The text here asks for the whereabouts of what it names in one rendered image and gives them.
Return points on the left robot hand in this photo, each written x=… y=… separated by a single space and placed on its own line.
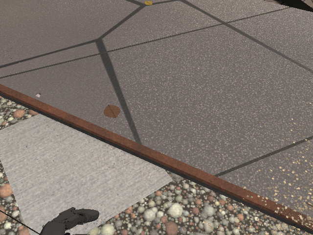
x=67 y=220

